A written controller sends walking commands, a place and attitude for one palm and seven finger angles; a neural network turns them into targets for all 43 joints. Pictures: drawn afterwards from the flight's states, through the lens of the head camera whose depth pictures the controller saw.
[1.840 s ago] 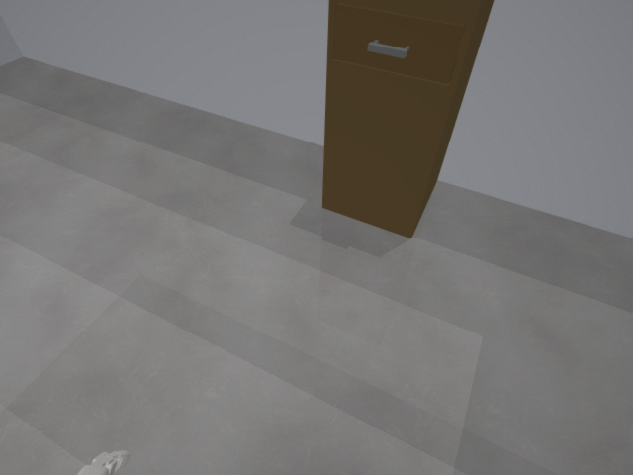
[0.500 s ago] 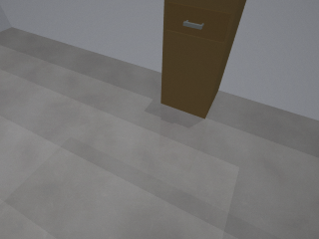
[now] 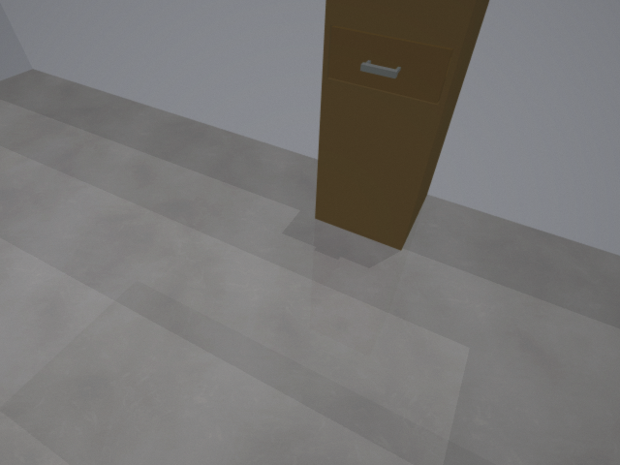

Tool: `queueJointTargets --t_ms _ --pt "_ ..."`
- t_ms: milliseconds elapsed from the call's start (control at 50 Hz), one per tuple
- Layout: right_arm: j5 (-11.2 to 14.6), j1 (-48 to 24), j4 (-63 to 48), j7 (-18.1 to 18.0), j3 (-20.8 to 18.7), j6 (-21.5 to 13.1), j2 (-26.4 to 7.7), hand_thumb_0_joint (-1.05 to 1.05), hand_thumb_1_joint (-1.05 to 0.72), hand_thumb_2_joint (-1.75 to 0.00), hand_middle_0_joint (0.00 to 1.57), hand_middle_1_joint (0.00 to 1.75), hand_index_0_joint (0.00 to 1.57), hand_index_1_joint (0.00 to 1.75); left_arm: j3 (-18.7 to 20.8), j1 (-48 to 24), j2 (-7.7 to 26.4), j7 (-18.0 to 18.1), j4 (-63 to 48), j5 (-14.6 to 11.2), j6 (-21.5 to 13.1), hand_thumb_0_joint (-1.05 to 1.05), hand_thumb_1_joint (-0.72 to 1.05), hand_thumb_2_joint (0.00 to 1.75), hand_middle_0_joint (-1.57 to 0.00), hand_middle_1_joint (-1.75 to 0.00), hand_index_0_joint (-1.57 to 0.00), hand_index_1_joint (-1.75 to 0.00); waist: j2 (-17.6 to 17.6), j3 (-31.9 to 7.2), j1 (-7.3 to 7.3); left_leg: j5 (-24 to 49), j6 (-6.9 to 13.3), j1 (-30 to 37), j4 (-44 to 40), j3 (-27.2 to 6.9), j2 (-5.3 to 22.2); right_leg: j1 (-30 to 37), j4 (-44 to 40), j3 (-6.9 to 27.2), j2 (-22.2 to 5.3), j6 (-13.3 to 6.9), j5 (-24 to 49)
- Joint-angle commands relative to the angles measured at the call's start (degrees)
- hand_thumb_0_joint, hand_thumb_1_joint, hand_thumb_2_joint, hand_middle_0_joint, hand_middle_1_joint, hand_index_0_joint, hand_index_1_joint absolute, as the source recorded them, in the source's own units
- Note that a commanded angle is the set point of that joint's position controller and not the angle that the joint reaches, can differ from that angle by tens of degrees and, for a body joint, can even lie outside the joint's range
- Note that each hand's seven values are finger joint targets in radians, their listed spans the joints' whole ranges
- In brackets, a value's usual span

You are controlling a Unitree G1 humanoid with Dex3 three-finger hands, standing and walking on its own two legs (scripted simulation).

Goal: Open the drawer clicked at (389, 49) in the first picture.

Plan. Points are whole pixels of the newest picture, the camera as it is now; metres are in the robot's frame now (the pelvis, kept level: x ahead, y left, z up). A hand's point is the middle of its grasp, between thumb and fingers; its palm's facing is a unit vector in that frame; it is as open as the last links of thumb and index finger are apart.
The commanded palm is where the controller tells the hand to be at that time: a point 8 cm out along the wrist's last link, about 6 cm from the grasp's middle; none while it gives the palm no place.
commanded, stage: walk to a spot facing it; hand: left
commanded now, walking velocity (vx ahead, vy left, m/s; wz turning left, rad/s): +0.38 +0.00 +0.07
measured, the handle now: (381, 68) +1.25 -0.15 +0.01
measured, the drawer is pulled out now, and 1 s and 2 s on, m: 0.00 0.00 0.00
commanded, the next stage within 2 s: turn to face it in 0.74 s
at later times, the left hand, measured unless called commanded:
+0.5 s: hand (216, 390) +0.29 +0.18 -0.18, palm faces -0.08 -0.99 -0.15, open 7.4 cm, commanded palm none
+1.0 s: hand (229, 361) +0.34 +0.17 -0.18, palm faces +0.13 -0.98 -0.15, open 7.3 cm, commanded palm none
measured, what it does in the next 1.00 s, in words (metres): walks ahead: right foot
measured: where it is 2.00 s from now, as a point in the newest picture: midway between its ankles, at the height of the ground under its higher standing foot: (312, 411)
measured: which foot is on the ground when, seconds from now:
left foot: down 0.00-0.54, up 0.56-1.00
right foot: down 0.00-0.12, up 0.14-0.52, down 0.54-1.00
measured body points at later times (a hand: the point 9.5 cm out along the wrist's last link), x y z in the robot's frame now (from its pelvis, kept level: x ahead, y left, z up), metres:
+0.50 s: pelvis +0.18 +0.02 -0.01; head +0.23 +0.02 +0.43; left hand +0.29 +0.23 -0.17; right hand +0.00 -0.16 -0.14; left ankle +0.00 +0.11 -0.74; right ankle +0.32 -0.09 -0.72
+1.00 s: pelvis +0.41 +0.02 -0.01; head +0.43 +0.03 +0.44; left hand +0.33 +0.22 -0.17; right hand +0.52 -0.21 -0.15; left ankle +0.51 +0.13 -0.73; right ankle +0.33 -0.08 -0.74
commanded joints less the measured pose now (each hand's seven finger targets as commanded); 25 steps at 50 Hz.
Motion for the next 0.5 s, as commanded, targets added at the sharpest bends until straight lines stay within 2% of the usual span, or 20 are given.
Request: queueJointTargets --t_ms 0,20,40,60,80,100,120,140,160,200,240,260,300,340,360,380,400,440,460,480 --pt "0.0 -0.7 -4.9 -0.1 -1.5 -2.0 -4.5 0.0 -0.9 -0.9 0.2 0.3 0.2 0.3 3.4 5.6 10.7 0.5 -1.8 -0.3 -1.4 0.0 0.9 0.9 -0.2 -0.3 -0.2 -0.3 -9.0 9.2 1.07 -3.3 0.4 -14.0 7.0 2.6 1.8 0.2 -14.5 19.1 -16.0 -9.1 -17.9" --pt "0.2 0.5 -4.8 0.0 -1.6 -2.4 -3.8 0.0 -0.9 -0.9 0.2 0.3 0.2 0.3 3.5 5.4 9.9 0.5 -2.1 -0.3 -1.7 0.0 0.9 0.9 -0.2 -0.3 -0.2 -0.3 -8.1 8.8 0.32 -2.7 0.5 -12.0 5.1 3.1 2.3 -0.7 -12.7 16.9 -15.6 -9.2 -14.0" --pt "0.3 2.8 -4.1 0.1 -1.8 -2.6 -3.2 0.0 -0.9 -0.9 0.2 0.3 0.2 0.3 3.5 4.3 9.2 0.5 -2.4 -0.4 -1.8 0.0 0.9 0.9 -0.2 -0.3 -0.2 -0.3 -5.9 8.9 -0.95 -1.4 0.8 -7.5 1.8 3.8 2.3 -3.9 -10.3 13.6 -14.5 -8.5 -12.4" --pt "0.4 7.1 -2.9 0.0 -1.8 -3.1 -2.4 0.0 -0.9 -0.9 0.2 0.3 0.2 0.3 3.4 2.7 7.7 0.5 -2.8 -0.5 -1.7 0.0 0.9 0.9 -0.2 -0.3 -0.2 -0.3 -3.5 8.6 -2.96 0.3 1.2 -0.1 -3.8 3.2 2.5 -9.0 -5.6 9.2 -11.5 -6.8 -10.8" --pt "0.2 12.7 -1.1 -0.4 -2.4 -3.5 -4.2 0.0 -0.9 -0.9 0.2 0.3 0.2 0.3 3.0 2.0 4.6 0.2 -3.7 -0.7 -1.6 0.0 0.9 0.9 -0.2 -0.3 -0.2 -0.3 4.2 8.2 -4.74 -1.6 3.0 7.2 -10.0 -4.7 6.2 -15.7 4.8 3.2 -5.7 -4.1 -8.4" --pt "-0.5 20.1 1.1 -1.0 -3.9 -3.9 -9.1 0.0 -0.9 -0.9 0.2 0.3 0.2 0.3 2.3 0.6 0.6 -0.1 -5.2 -0.8 -1.7 0.0 0.9 0.9 -0.2 -0.3 -0.2 -0.3 17.2 7.4 -7.07 -4.7 7.7 13.5 -18.2 -21.3 18.0 -26.0 22.7 -5.8 0.4 -0.9 -10.4" --pt "-0.3 22.9 1.9 -1.4 -3.8 -3.9 -8.4 0.0 -0.9 -0.9 0.2 0.3 0.2 0.3 2.2 -4.1 1.4 0.3 -7.1 -0.1 -2.3 0.0 0.9 0.9 -0.2 -0.3 -0.2 -0.3 14.9 11.1 -7.41 -1.3 10.1 12.5 -21.4 -26.7 21.7 -31.7 31.6 -2.0 -0.5 -1.3 -15.6" --pt "0.0 22.6 1.8 -1.7 -3.2 -4.1 -6.0 0.0 -0.9 -0.9 0.2 0.3 0.2 0.3 2.8 -4.3 2.4 0.4 -6.9 0.2 -2.5 0.0 0.9 0.9 -0.2 -0.3 -0.2 -0.3 12.6 12.3 -6.34 4.7 10.9 12.6 -20.4 -25.7 21.8 -34.4 36.1 0.6 -3.3 -1.6 -12.3" --pt "0.2 21.3 1.5 -2.0 -2.6 -4.5 -3.4 0.0 -0.9 -0.9 0.2 0.3 0.2 0.3 3.0 -4.0 1.3 0.0 -6.1 0.1 -2.7 0.0 0.9 0.9 -0.2 -0.3 -0.2 -0.3 6.7 13.2 -5.55 11.4 11.5 12.2 -19.4 -22.3 21.0 -35.0 38.6 0.9 -4.9 -1.6 -9.1" --pt "0.1 20.3 1.0 -2.4 -2.2 -5.6 -1.3 0.0 -0.9 -0.9 0.2 0.3 0.2 0.3 2.9 -2.9 -0.8 -0.7 -5.1 0.0 -2.9 0.0 0.9 0.9 -0.2 -0.3 -0.2 -0.3 3.0 11.0 -3.87 25.3 10.6 13.7 -17.8 -14.7 18.1 -33.8 39.9 -0.2 -6.0 -0.6 -5.3" --pt "0.4 20.2 1.7 -2.7 -2.1 -6.2 -0.4 0.0 -0.9 -0.9 0.2 0.3 0.2 0.3 2.9 -1.7 -2.3 -1.1 -4.6 -0.1 -2.4 0.0 0.9 0.9 -0.2 -0.3 -0.2 -0.3 4.7 9.3 -2.5 30.9 9.4 14.7 -17.5 -8.0 15.3 -33.0 39.0 -1.9 -6.0 0.0 -2.0" --pt "0.5 21.1 2.2 -2.9 -2.1 -6.4 0.4 0.0 -0.9 -0.9 0.2 0.3 0.2 0.3 2.9 -2.1 -3.1 -1.2 -4.7 0.0 -2.1 0.0 0.9 0.9 -0.2 -0.3 -0.2 -0.3 5.2 8.9 -2.45 32.7 8.6 15.0 -17.8 -6.1 14.0 -33.4 38.8 -2.7 -5.7 0.2 0.0" --pt "0.6 22.0 3.0 -3.1 -1.8 -6.6 1.7 0.0 -0.9 -0.9 0.2 0.3 0.2 0.3 2.8 -4.0 -4.0 -1.4 -5.6 -0.1 -1.7 0.0 0.9 0.9 -0.2 -0.3 -0.2 -0.3 6.6 9.6 -2.04 34.6 7.5 14.8 -18.7 -2.7 12.5 -34.1 35.4 -4.7 -5.4 0.4 2.9" --pt "0.4 23.1 3.6 -3.2 -1.8 -6.6 2.7 0.0 -0.9 -0.9 0.2 0.3 0.2 0.3 2.6 -8.0 -4.9 -1.7 -7.0 -0.3 -1.9 0.0 0.9 0.9 -0.2 -0.3 -0.2 -0.3 6.3 10.5 -2.74 36.9 6.6 14.0 -19.3 -0.4 10.9 -31.9 27.2 -6.8 -4.5 0.1 5.7" --pt "0.3 22.5 3.8 -3.2 -1.8 -6.6 2.6 0.0 -0.9 -0.9 0.2 0.3 0.2 0.3 2.4 -9.6 -5.4 -1.8 -7.7 -0.4 -1.9 0.0 0.9 0.9 -0.2 -0.3 -0.2 -0.3 6.8 11.2 -2.59 38.0 6.5 12.6 -19.5 1.5 10.7 -29.5 21.6 -7.7 -4.2 -0.2 7.0" --pt "0.3 22.8 4.1 -3.3 -1.9 -6.5 2.4 0.0 -0.9 -0.9 0.2 0.3 0.2 0.3 2.3 -10.9 -5.6 -1.7 -8.1 -0.6 -2.1 0.0 0.9 0.9 -0.2 -0.3 -0.2 -0.3 7.2 11.0 -3.13 39.6 6.7 11.7 -19.3 1.9 11.0 -25.8 17.3 -8.4 -3.5 -0.7 7.0" --pt "0.3 23.0 4.5 -3.2 -2.0 -6.3 1.9 0.0 -0.9 -0.9 0.2 0.3 0.2 0.3 2.4 -11.0 -5.6 -1.6 -8.1 -0.7 -2.2 0.0 0.9 0.9 -0.2 -0.3 -0.2 -0.3 7.5 11.1 -2.93 43.7 7.1 11.4 -18.5 2.4 11.6 -22.7 15.1 -9.3 -2.2 -1.4 6.7" --pt "0.4 23.0 5.3 -3.2 -2.4 -6.1 0.9 0.0 -0.9 -0.9 0.2 0.3 0.2 0.3 2.8 -7.5 -4.5 -1.1 -7.0 -0.5 -2.4 0.0 0.9 0.9 -0.2 -0.3 -0.2 -0.3 7.9 8.5 -1.04 57.0 7.0 12.7 -12.5 3.0 12.8 -16.3 13.3 -9.9 0.0 -3.4 5.7" --pt "0.5 22.0 5.1 -3.3 -2.7 -6.1 0.4 0.0 -0.9 -0.9 0.2 0.3 0.2 0.3 3.1 -3.5 -3.9 -0.9 -5.9 -0.3 -2.6 0.0 0.9 0.9 -0.2 -0.3 -0.2 -0.3 8.2 6.6 0.92 61.1 6.5 13.0 -8.2 3.9 12.8 -12.2 12.1 -9.8 0.8 -4.2 6.3" --pt "0.7 20.7 4.6 -3.3 -2.9 -6.0 -0.4 0.0 -0.9 -0.9 0.2 0.3 0.2 0.3 3.7 2.2 -2.7 -0.6 -4.2 -0.1 -2.8 0.0 0.9 0.9 -0.2 -0.3 -0.2 -0.3 7.8 3.6 3.5 60.7 5.7 12.0 -1.5 4.5 12.6 -5.2 9.9 -9.3 1.0 -4.8 7.4"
